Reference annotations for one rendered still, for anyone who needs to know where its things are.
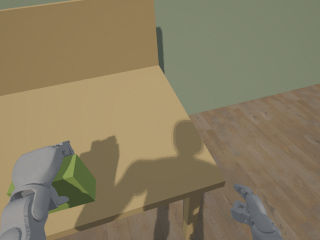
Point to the robot left hand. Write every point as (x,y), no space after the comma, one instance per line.
(40,167)

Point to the robot right hand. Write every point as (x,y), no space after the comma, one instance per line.
(243,212)

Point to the sponge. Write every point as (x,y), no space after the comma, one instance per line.
(74,181)

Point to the table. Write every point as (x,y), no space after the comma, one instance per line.
(87,71)

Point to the right robot forearm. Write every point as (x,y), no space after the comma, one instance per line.
(263,228)

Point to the left robot forearm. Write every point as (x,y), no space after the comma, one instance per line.
(26,213)

